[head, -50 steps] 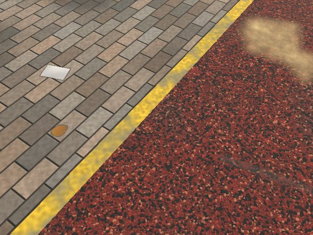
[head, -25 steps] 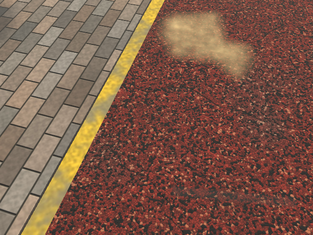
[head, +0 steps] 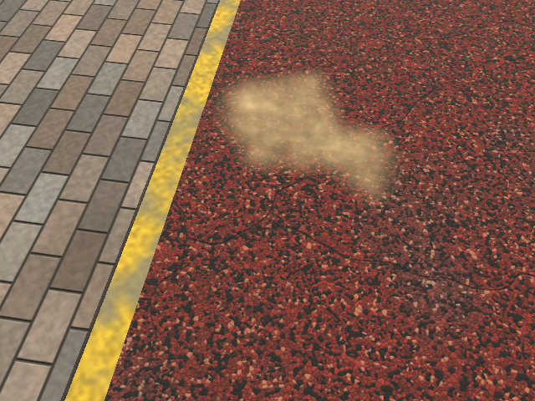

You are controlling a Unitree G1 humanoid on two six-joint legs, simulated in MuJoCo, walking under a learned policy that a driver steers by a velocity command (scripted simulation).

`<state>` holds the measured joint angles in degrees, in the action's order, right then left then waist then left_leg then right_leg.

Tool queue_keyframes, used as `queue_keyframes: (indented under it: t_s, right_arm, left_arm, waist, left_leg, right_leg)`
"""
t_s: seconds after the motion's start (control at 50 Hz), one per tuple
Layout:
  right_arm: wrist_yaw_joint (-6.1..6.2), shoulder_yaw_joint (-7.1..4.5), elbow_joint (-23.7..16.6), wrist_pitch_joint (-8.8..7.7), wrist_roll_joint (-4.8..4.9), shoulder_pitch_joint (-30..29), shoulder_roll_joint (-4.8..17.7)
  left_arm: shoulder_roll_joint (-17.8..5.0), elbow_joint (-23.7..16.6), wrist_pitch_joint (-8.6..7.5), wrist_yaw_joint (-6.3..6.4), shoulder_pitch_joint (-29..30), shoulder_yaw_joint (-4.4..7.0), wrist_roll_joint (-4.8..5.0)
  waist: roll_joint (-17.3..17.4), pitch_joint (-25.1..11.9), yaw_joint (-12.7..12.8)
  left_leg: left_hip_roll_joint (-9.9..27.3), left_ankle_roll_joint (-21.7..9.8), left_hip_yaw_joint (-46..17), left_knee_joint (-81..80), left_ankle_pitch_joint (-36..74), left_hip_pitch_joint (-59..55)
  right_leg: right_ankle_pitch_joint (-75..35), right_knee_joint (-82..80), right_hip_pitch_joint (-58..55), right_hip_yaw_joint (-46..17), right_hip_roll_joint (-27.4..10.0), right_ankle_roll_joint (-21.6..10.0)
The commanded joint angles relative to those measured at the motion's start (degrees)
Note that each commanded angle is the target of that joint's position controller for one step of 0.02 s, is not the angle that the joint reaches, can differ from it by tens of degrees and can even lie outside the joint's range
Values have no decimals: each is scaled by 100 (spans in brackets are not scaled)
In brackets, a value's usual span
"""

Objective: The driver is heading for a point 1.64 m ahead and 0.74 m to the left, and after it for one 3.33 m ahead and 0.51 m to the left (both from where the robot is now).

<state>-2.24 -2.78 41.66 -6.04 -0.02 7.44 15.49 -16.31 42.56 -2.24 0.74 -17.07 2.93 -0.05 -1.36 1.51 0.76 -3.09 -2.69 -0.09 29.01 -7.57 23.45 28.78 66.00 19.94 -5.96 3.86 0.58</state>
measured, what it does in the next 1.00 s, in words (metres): steps on the spot, turning left: right foot, then left foot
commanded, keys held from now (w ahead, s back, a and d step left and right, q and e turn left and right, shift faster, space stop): q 0.96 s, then no key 0.04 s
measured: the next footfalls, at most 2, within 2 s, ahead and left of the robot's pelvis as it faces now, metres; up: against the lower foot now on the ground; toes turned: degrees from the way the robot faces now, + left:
right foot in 0.38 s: +0.19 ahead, -0.12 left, +0.00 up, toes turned +17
left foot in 0.78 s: +0.08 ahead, +0.13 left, +0.00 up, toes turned +28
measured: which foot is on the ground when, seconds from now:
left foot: down 0.00-0.38, up 0.40-0.76, down 0.78-1.00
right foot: up 0.00-0.36, down 0.38-0.78, up 0.80-1.00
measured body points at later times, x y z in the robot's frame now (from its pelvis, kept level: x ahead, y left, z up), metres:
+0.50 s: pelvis +0.10 -0.02 +0.01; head +0.13 -0.03 +0.46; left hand +0.19 +0.28 -0.07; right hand +0.31 -0.27 -0.10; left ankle +0.04 +0.09 -0.66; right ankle +0.15 -0.13 -0.73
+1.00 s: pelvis +0.08 +0.03 +0.01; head +0.10 +0.08 +0.46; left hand +0.05 +0.36 -0.10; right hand +0.36 -0.13 -0.06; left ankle +0.04 +0.11 -0.73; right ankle +0.16 -0.11 -0.64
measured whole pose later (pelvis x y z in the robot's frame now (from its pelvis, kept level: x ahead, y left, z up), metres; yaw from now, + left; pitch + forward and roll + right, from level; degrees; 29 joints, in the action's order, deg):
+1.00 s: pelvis +0.08 +0.03 +0.01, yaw +33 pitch +3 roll -2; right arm 0.8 -3.6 35.6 1.6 0.2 10.9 17.0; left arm -18.8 40.6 0.8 2.4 -7.4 5.4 -0.3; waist -2.0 2.8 -0.2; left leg -2.5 -3.1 -4.9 26.1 -11.4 17.0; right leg 21.7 62.7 31.6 -2.4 -0.2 4.5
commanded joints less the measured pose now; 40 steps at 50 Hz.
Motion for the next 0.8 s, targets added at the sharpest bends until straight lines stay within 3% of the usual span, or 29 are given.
queue_keyframes:
  t_s: [0.02, 0.08, 0.14, 0.18, 0.24, 0.3, 0.34, 0.36, 0.38, 0.4, 0.42, 0.44, 0.46, 0.48, 0.52, 0.62, 0.72, 0.76, 0.78, 0.8]
  right_arm:
    - [38, -109, -268, 83, 23, 272, 599]
    - [111, -226, -213, 170, -44, 278, 929]
    - [224, -322, -198, 327, 56, 352, 1139]
    - [287, -334, -214, 437, 117, 362, 1134]
    - [348, -341, -247, 576, 129, 392, 1093]
    - [381, -357, -311, 682, 109, 407, 1083]
    - [408, -346, -412, 737, 169, 216, 1028]
    - [426, -305, -456, 755, 175, 263, 886]
    - [415, -213, -501, 757, 86, 515, 576]
    - [398, -220, -670, 708, 112, 662, 577]
    - [377, -348, -563, 664, 22, 798, 1060]
    - [361, -446, -450, 697, 80, 816, 1262]
    - [386, -468, -339, 788, 104, 873, 1196]
    - [401, -457, -355, 864, 97, 826, 1113]
    - [360, -366, -488, 924, 139, 631, 801]
    - [239, -249, -868, 903, 123, 93, 571]
    - [114, -320, -994, 957, 123, 148, 717]
    - [93, -378, -877, 959, 111, 529, 721]
    - [149, -461, -834, 946, 96, 746, 933]
    - [260, -625, -956, 913, 55, 927, 1679]
  left_arm:
    - [-673, -633, -57, 46, 277, 192, -112]
    - [-369, -620, 15, 131, 110, 122, -67]
    - [-398, -616, 104, 195, 276, 129, -56]
    - [-411, -658, 170, 205, 537, 144, -38]
    - [-386, -787, 185, 184, 964, 147, -7]
    - [-432, -851, 55, 119, 1108, 172, 39]
    - [-464, -747, -50, 67, 792, 213, 61]
    - [-618, -695, -82, 66, 642, 268, 32]
    - [-976, -767, -60, 116, 566, 341, -81]
    - [-1234, -721, 21, 94, 629, 405, -277]
    - [-947, -780, 10, 86, 641, 357, -232]
    - [-662, -837, 4, 101, 809, 273, -180]
    - [-560, -871, 19, 102, 1023, 242, -126]
    - [-545, -867, 36, 110, 1128, 232, -60]
    - [-631, -811, 95, 137, 1080, 248, -80]
    - [-895, -709, 215, 191, 905, 364, -72]
    - [-1095, -613, 203, 94, 931, 443, 83]
    - [-1017, -547, 188, 88, 970, 430, 191]
    - [-810, -406, 170, 62, 629, 381, 131]
    - [-399, -596, 168, 23, 573, 240, -197]
  waist:
    - [328, -583, -81]
    - [755, -777, 82]
    - [727, -1049, 53]
    - [730, -1003, -12]
    - [860, -768, -137]
    - [1019, -675, -176]
    - [1027, -695, 57]
    - [910, -762, 64]
    - [-4, -1037, -91]
    - [-1488, -790, -298]
    - [-1163, -835, -192]
    - [-726, -771, -216]
    - [-460, -661, -293]
    - [-469, -571, -276]
    - [-612, -445, -195]
    - [-876, -696, 83]
    - [-982, -658, 39]
    - [-832, -673, -200]
    - [-284, -720, -215]
    - [1605, -814, -65]
  left_leg:
    - [1634, -1191, -2001, -904, 3186, -1663]
    - [1330, -1199, -1555, -940, 4000, -1293]
    - [1306, -1178, -1601, -924, 3399, -1198]
    - [1215, -1055, -1716, -973, 2382, -1022]
    - [1105, -962, -2051, -1008, 923, -885]
    - [1096, -925, -2487, -773, 930, -1107]
    - [920, -726, -2621, -443, 1078, -1156]
    - [713, -492, -2529, -166, 610, -892]
    - [286, -179, -1960, 861, -1014, -248]
    - [-503, 147, -912, 1824, -2931, 964]
    - [-96, 423, -841, 3124, -3049, 1180]
    - [11, 545, -833, 3651, -2690, 1193]
    - [86, 675, -766, 3885, -2376, 1207]
    - [139, 769, -712, 4048, -2082, 1307]
    - [186, 883, -413, 3827, -1707, 1222]
    - [451, 872, -63, 2400, -1477, 696]
    - [402, 523, 288, 1042, -1205, -132]
    - [197, 205, 445, -144, -335, -945]
    - [325, -14, 25, -604, 567, -1729]
    - [1944, -651, -2123, -638, 2920, -2773]
  right_leg:
    - [-317, 129, 1446, 17, -637, 144]
    - [-473, -834, 946, 223, -475, 291]
    - [-985, -1445, 736, 185, -359, 392]
    - [-1299, -1770, 637, 128, -295, 416]
    - [-1367, -2325, 563, 42, -199, 404]
    - [-1195, -3050, 360, 1, -100, 334]
    - [-1853, -4234, -253, 84, -123, 191]
    - [-2443, -4650, -852, -43, -481, 43]
    - [-3412, -4585, -1638, -939, -1661, -422]
    - [-4709, -4690, -1770, -2195, -2614, -1385]
    - [-4950, -4661, -1675, -2327, -2900, -1762]
    - [-4836, -4557, -1559, -1725, -2559, -1591]
    - [-4576, -4483, -1457, -1175, -2175, -1334]
    - [-4485, -4476, -1393, -895, -2034, -1236]
    - [-4512, -4593, -1211, -353, -1768, -1223]
    - [-4337, -4617, -1494, 67, -1967, -1350]
    - [-3888, -4399, -1363, 259, -2172, -1195]
    - [-3382, -3858, -1049, 558, -2000, -808]
    - [-2632, -3180, -447, 942, -1732, -376]
    - [122, -1293, 1199, 1517, -1003, 261]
